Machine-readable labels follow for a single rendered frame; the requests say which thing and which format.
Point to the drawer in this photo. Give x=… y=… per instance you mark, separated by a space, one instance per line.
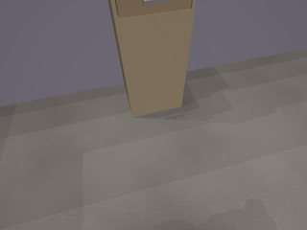
x=131 y=8

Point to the cabinet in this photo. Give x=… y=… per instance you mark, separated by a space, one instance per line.
x=153 y=50

